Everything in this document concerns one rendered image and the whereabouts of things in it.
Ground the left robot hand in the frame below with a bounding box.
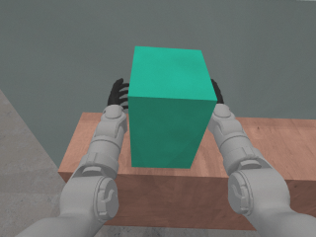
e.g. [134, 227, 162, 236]
[107, 78, 129, 110]

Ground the robot left upper arm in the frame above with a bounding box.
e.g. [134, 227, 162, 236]
[15, 176, 119, 237]

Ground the pedestal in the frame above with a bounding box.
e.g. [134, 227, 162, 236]
[57, 112, 316, 231]

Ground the carton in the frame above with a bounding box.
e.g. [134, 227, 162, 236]
[127, 45, 218, 169]

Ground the robot right upper arm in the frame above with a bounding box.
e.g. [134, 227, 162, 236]
[228, 168, 316, 237]

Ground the right robot hand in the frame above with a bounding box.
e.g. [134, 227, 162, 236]
[210, 79, 224, 105]

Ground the right robot forearm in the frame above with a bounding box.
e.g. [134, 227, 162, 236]
[207, 104, 290, 203]

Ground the left robot forearm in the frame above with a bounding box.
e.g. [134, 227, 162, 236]
[59, 105, 127, 211]

